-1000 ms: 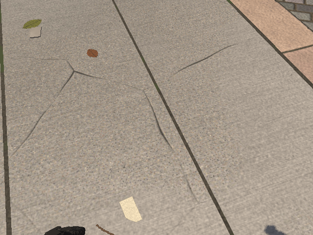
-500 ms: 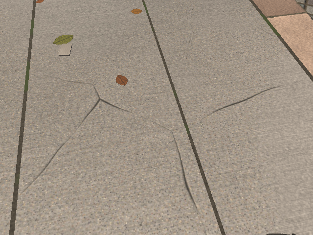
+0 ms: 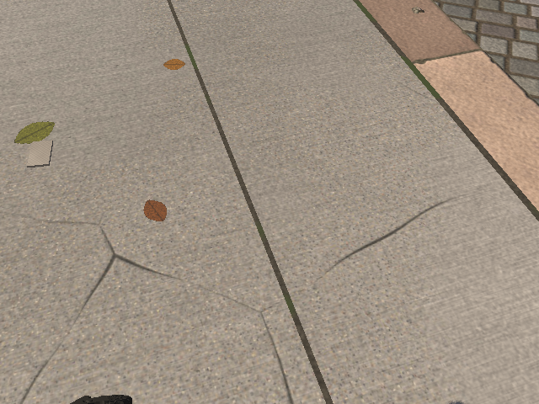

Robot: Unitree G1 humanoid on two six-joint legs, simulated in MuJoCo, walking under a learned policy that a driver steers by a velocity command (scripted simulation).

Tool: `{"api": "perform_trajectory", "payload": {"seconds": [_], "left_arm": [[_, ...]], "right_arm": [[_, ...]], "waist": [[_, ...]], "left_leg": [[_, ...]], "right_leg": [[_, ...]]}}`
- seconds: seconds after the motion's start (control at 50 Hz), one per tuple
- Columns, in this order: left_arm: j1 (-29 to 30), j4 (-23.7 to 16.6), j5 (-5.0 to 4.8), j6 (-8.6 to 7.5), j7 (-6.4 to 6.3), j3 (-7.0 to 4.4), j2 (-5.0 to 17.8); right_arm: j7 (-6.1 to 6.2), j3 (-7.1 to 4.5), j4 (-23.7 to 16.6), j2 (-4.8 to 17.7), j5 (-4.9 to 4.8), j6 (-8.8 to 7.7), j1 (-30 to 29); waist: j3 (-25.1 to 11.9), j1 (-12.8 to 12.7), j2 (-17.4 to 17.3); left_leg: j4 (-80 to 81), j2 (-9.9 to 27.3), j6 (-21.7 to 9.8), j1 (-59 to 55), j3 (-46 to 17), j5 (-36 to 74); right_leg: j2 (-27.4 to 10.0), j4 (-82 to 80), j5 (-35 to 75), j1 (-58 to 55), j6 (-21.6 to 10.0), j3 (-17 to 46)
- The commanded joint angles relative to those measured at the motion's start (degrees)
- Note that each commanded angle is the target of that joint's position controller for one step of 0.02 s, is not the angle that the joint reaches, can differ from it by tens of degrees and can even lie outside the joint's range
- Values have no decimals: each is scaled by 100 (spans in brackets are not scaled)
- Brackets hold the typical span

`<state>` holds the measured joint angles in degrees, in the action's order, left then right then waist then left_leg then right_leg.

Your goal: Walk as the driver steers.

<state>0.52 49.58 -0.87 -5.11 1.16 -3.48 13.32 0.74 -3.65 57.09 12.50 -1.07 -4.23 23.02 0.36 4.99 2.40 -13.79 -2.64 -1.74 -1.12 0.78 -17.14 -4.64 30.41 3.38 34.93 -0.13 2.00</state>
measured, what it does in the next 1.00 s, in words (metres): walks ahead, turning left: right foot, then left foot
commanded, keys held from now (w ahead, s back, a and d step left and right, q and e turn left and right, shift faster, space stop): w+q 1.00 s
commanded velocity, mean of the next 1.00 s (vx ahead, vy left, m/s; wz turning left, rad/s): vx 0.50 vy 0.00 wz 0.53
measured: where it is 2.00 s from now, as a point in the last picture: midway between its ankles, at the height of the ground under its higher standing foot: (155, 316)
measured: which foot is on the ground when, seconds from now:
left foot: down 0.00-0.08, up 0.10-0.58, down 0.60-1.00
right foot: up 0.00-0.06, down 0.08-0.62, up 0.64-1.00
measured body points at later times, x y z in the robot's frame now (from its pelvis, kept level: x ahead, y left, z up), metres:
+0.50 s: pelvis +0.26 -0.01 +0.00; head +0.28 +0.01 +0.45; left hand +0.20 +0.26 -0.14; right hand +0.51 -0.20 -0.10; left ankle +0.39 +0.18 -0.69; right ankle +0.19 -0.14 -0.74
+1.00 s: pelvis +0.51 +0.13 +0.00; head +0.53 +0.17 +0.45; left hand +0.58 +0.46 -0.08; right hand +0.70 -0.10 -0.10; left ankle +0.41 +0.16 -0.74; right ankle +0.77 +0.09 -0.69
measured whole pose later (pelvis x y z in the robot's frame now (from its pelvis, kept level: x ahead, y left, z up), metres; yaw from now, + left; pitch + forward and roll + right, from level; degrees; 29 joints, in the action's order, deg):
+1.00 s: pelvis +0.51 +0.13 +0.00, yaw +34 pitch +2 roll +0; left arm 1.4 44.5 -0.1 -6.0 0.7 -3.8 15.6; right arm 0.8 -4.9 46.2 14.9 -1.3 -3.1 20.0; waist 1.3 4.6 2.6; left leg -20.2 -5.8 -4.8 5.3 -8.1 -16.3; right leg -3.0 31.3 3.8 35.7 2.4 5.0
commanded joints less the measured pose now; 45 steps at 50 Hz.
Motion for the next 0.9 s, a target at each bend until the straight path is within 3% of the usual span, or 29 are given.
{"api": "perform_trajectory", "payload": {"seconds": [0.02,0.04,0.06,0.08,0.1,0.12,0.14,0.16,0.18,0.2,0.24,0.28,0.4,0.5,0.52,0.56,0.58,0.6,0.62,0.64,0.66,0.68,0.7,0.72,0.74,0.82,0.9], "left_arm": [[364,-438,-30,-182,58,-126,609],[-9,-352,-26,-209,47,-188,737],[-826,-115,0,-226,8,-318,980],[-1891,58,111,-244,-45,-429,1380],[-2363,194,118,-189,-41,-535,1812],[-2336,145,99,-173,-40,-372,1227],[-1876,57,82,-172,-66,-265,874],[-1470,-7,103,-163,-81,-208,728],[-1172,9,133,-158,-66,-161,540],[-1030,36,192,-175,-78,-148,524],[-981,105,155,-197,-86,-165,481],[-1010,158,157,-222,-130,-219,640],[-1253,235,145,-145,-248,-308,925],[-1689,338,17,8,-256,-382,1143],[-1692,340,-13,46,-253,-402,1200],[-1567,288,-77,118,-260,-449,1378],[-1456,257,-113,168,-259,-459,1435],[-1414,220,-109,190,-259,-419,1365],[-1493,61,123,149,-256,-283,981],[-1725,-300,153,-66,-203,-94,390],[-1085,-390,-100,-294,-125,-173,874],[-805,-483,-228,-391,-92,-180,927],[-837,-385,-116,-420,-135,-181,888],[-881,-316,38,-380,-179,-243,974],[-982,-297,65,-294,-172,-274,999],[-582,-512,169,-94,-197,-234,752],[216,-769,126,-122,-127,-140,572]], "right_arm": [[73,-256,-171,1051,-33,29,49],[72,-270,-207,1078,-32,53,-69],[58,-229,-261,958,-15,69,-153],[44,-127,-441,696,58,75,-220],[28,60,-542,-22,-8,-18,518],[18,-48,-473,482,-106,-88,385],[25,-162,-623,875,-186,-108,-117],[51,-176,-683,867,-176,-93,-414],[70,-217,-718,819,-85,-53,-653],[57,-243,-731,668,-92,15,-467],[26,-237,-771,453,-109,157,-414],[32,-250,-906,431,-85,255,-662],[-162,-182,-1237,379,-15,234,-1604],[-331,-122,-1630,423,-20,252,-2414],[-358,-138,-1692,476,-23,260,-2438],[-377,-239,-1719,685,-20,282,-2115],[-369,-352,-1591,870,-39,289,-1504],[-307,-558,-1303,1225,-59,302,-506],[-177,-748,-1142,1852,-67,349,235],[-199,-727,-1337,2224,-56,259,-142],[-258,-556,-1393,1708,15,177,17],[-258,-470,-1354,1398,39,99,-139],[-256,-406,-1422,1191,13,50,-542],[-235,-340,-1510,979,24,33,-942],[-205,-295,-1606,893,70,28,-1134],[-53,-352,-1560,1170,22,-20,-856],[32,-350,-1481,1172,-3,24,-545]], "waist": [[304,-316,-756],[106,-544,-822],[-407,-915,-750],[-1335,-1300,-295],[-2185,-1014,1346],[-2265,-1115,1251],[-1420,-1092,880],[-929,-955,441],[-480,-833,158],[-386,-588,489],[-173,-469,430],[12,-430,190],[266,-643,26],[533,-874,14],[515,-826,65],[189,-532,259],[-146,-153,257],[-666,340,93],[-1124,453,-934],[-1761,-207,-1897],[-1809,189,-1056],[-1158,124,-900],[-726,-146,-387],[-547,-368,-359],[-464,-530,-440],[-212,-543,-365],[18,-247,-646]], "left_leg": [[-116,1680,-837,144,-1098,1991],[-498,1612,-763,177,-1089,2537],[-1372,1291,-613,418,-902,3054],[-3041,871,-397,1438,-609,2076],[-5114,-25,12,3715,-172,-857],[-5991,199,-26,4268,-881,-1617],[-6215,465,-96,4624,-849,-1202],[-6113,744,-119,4474,-698,-709],[-5806,897,-164,4235,-680,-382],[-5636,1061,-166,3922,-730,-142],[-5395,1165,-147,3725,-677,-11],[-5095,1187,-103,3976,-679,323],[-3358,1078,-16,4013,-316,1801],[-2527,917,-180,4083,98,1438],[-2441,832,-259,3984,202,1175],[-2394,457,-476,3254,545,582],[-2209,175,-631,2442,723,532],[-1873,-110,-851,954,717,854],[-1736,951,-1248,-676,-1034,971],[-578,2110,-2352,-1982,-4504,-366],[-77,2194,-2155,-2002,-4642,-450],[-167,2025,-1911,-1534,-3776,-24],[-219,1751,-1687,-649,-3033,596],[-183,1524,-1523,90,-2496,1109],[-56,1400,-1482,551,-2275,1411],[195,1181,-1491,1154,-1795,2089],[153,829,-1166,1417,-1467,1558]], "right_leg": [[146,-323,-402,-383,-91,10],[259,-407,-595,-962,-175,-94],[315,-438,-647,-2122,-338,-167],[-566,-171,-662,-3903,-687,682],[-1989,-661,-1643,-5960,-1517,3139],[-1964,-1165,-2386,-5824,-1481,3852],[-1793,-1261,-2413,-5108,-1206,2953],[-1610,-1405,-2007,-4275,-1064,2241],[-1335,-1653,-1600,-3502,-918,1651],[-1304,-1804,-1360,-3088,-941,1285],[-1213,-2096,-1077,-2671,-987,743],[-1228,-2270,-714,-2593,-1036,344],[-1049,-2400,-244,-2830,-878,-834],[-1277,-2091,68,-3667,-756,-1236],[-1324,-1896,504,-3826,-709,-1307],[-1330,-1087,2429,-3991,-592,-1483],[-1220,-191,3204,-3904,-497,-1620],[-970,1126,3031,-3317,-290,-1759],[-629,3112,232,-1639,30,-1781],[635,4815,-3737,499,296,-685],[426,5148,-3572,1134,134,255],[185,4942,-3094,1457,-37,183],[-92,4414,-2622,1132,-87,217],[-272,3872,-2343,644,-66,243],[-357,3633,-2161,273,-31,271],[-188,2414,-1410,174,281,119],[166,700,11,-122,332,73]]}}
